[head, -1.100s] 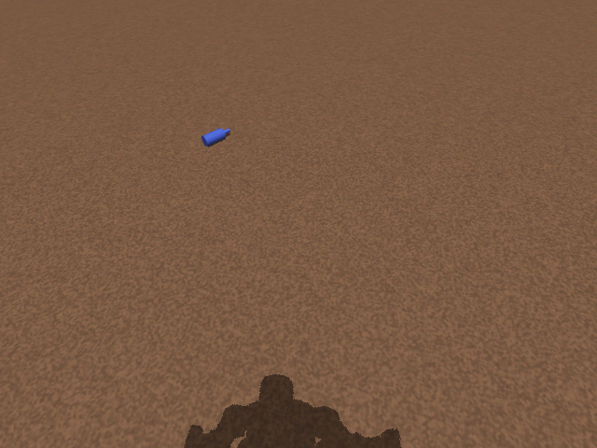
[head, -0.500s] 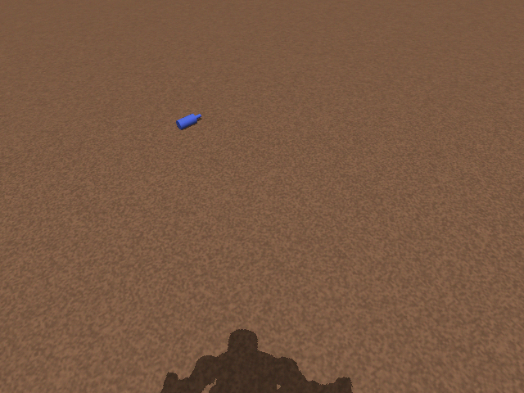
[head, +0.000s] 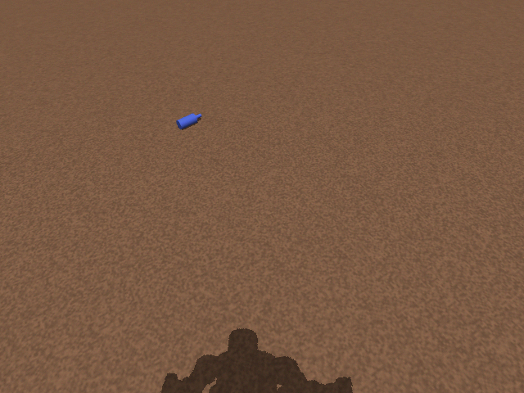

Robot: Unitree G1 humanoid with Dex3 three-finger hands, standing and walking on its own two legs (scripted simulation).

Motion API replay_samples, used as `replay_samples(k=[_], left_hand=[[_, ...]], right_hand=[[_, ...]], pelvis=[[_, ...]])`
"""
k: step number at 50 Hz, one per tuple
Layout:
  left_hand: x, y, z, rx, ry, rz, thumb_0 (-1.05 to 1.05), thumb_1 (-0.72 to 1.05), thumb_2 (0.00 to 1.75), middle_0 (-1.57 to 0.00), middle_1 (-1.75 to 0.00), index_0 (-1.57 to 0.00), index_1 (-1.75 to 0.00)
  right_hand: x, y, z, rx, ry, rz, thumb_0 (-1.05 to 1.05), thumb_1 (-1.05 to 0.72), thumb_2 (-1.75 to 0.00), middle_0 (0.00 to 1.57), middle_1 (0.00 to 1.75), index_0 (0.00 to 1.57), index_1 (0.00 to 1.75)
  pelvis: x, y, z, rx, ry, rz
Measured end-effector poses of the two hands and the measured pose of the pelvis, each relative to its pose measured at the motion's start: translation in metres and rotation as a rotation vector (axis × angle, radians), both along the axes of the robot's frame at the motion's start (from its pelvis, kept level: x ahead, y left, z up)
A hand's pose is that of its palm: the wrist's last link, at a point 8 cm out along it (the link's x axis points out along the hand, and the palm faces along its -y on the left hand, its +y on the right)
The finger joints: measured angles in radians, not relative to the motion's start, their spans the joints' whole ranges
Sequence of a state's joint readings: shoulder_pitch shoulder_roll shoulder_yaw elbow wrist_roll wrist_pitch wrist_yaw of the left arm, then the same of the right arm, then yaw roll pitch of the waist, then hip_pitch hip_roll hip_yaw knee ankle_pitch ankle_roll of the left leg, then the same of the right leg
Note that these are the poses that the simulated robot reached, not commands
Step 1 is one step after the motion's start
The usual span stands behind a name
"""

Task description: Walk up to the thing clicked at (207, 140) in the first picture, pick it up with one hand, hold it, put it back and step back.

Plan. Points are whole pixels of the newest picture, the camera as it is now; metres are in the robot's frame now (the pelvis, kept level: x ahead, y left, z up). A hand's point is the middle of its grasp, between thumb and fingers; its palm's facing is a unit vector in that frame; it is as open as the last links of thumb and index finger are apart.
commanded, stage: stand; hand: left
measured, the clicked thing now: (190, 119) +1.85 +0.56 -0.75
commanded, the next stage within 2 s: walk up in 0.02 s
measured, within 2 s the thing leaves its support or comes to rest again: neither
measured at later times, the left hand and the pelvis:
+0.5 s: hand out of the picture +0.16 +0.39 -0.18, palm faces +0.22 -0.93 -0.29, open 7.4 cm; pelvis +0.13 +0.08 -0.02, yaw +15 degrees
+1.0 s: hand (115, 262) +0.40 +0.36 -0.14, palm faces +0.43 -0.84 -0.33, open 7.4 cm; pelvis +0.43 +0.07 -0.02, yaw +27 degrees
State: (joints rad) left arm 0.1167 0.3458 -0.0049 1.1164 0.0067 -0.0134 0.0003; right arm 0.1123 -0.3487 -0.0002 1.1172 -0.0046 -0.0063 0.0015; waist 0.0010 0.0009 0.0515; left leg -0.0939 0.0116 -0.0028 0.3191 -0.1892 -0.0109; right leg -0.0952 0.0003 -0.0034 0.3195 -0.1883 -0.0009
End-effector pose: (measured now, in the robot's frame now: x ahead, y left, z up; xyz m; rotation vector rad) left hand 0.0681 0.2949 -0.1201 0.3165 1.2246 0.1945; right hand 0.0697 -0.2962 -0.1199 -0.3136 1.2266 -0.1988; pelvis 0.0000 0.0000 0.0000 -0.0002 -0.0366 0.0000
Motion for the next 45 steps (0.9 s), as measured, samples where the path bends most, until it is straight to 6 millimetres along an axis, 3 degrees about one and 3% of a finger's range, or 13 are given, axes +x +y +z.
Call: replay_samples(k=[4, 7, 13, 18, 21, 27, 33, 39, 42, 45], left_hand=[[0.003, 0.006, 0.003, -0.025, -0.058, 0.029, 0.01, 0.91, 0.90, -0.21, -0.30, -0.20, -0.30], [-0.002, 0.023, 0.008, -0.023, -0.142, 0.092, 0.01, 0.90, 0.90, -0.21, -0.30, -0.21, -0.30], [-0.019, 0.072, 0.002, 0.006, -0.124, 0.180, 0.01, 0.90, 0.90, -0.21, -0.30, -0.20, -0.30], [-0.005, 0.124, -0.027, 0.024, -0.097, 0.227, 0.01, 0.90, 0.90, -0.21, -0.30, -0.20, -0.30], [0.023, 0.136, -0.035, 0.015, -0.090, 0.221, 0.01, 0.91, 0.90, -0.20, -0.30, -0.20, -0.30], [0.088, 0.131, -0.016, -0.058, -0.158, 0.210, 0.01, 0.91, 0.90, -0.20, -0.30, -0.20, -0.30], [0.140, 0.131, -0.001, -0.058, -0.135, 0.238, 0.01, 0.91, 0.90, -0.20, -0.30, -0.20, -0.30], [0.226, 0.133, 0.006, 0.004, -0.177, 0.279, 0.01, 0.91, 0.90, -0.20, -0.30, -0.20, -0.30], [0.272, 0.130, 0.006, 0.054, -0.248, 0.307, 0.01, 0.91, 0.90, -0.20, -0.30, -0.20, -0.30], [0.296, 0.117, 0.012, 0.063, -0.280, 0.348, 0.01, 0.91, 0.90, -0.20, -0.30, -0.20, -0.30]], right_hand=[[0.004, -0.003, 0.002, 0.010, -0.004, 0.025, 0.01, -0.90, -0.90, 0.20, 0.30, 0.21, 0.30], [0.022, -0.004, 0.010, -0.015, 0.033, 0.106, 0.01, -0.90, -0.90, 0.20, 0.30, 0.21, 0.30], [0.098, 0.005, 0.038, -0.073, -0.053, 0.214, 0.01, -0.90, -0.90, 0.20, 0.30, 0.21, 0.30], [0.160, 0.024, 0.046, -0.163, -0.180, 0.258, 0.01, -0.90, -0.90, 0.20, 0.30, 0.21, 0.30], [0.173, 0.036, 0.043, -0.181, -0.204, 0.233, 0.01, -0.90, -0.90, 0.20, 0.30, 0.21, 0.30], [0.191, 0.067, 0.043, -0.135, -0.099, 0.272, 0.01, -0.90, -0.90, 0.20, 0.30, 0.21, 0.30], [0.239, 0.083, 0.031, -0.079, -0.041, 0.306, 0.01, -0.90, -0.90, 0.20, 0.30, 0.21, 0.30], [0.322, 0.071, 0.008, -0.074, 0.012, 0.351, 0.01, -0.89, -0.90, 0.21, 0.30, 0.21, 0.30], [0.381, 0.059, -0.012, -0.093, 0.028, 0.388, 0.01, -0.89, -0.90, 0.21, 0.30, 0.21, 0.30], [0.448, 0.066, -0.013, -0.098, 0.007, 0.434, 0.01, -0.90, -0.90, 0.20, 0.30, 0.21, 0.30]], pelvis=[[0.002, 0.000, -0.002, -0.014, 0.012, 0.052], [0.007, 0.004, -0.002, -0.007, 0.027, 0.108], [0.035, 0.028, -0.006, -0.023, 0.015, 0.180], [0.076, 0.064, -0.033, -0.014, 0.003, 0.211], [0.095, 0.077, -0.038, 0.013, -0.003, 0.233], [0.144, 0.088, -0.016, 0.022, 0.002, 0.273], [0.210, 0.092, -0.009, 0.017, 0.018, 0.324], [0.295, 0.081, -0.021, 0.023, 0.034, 0.373], [0.340, 0.072, -0.037, 0.003, 0.024, 0.403], [0.372, 0.068, -0.033, 0.001, 0.012, 0.433]])
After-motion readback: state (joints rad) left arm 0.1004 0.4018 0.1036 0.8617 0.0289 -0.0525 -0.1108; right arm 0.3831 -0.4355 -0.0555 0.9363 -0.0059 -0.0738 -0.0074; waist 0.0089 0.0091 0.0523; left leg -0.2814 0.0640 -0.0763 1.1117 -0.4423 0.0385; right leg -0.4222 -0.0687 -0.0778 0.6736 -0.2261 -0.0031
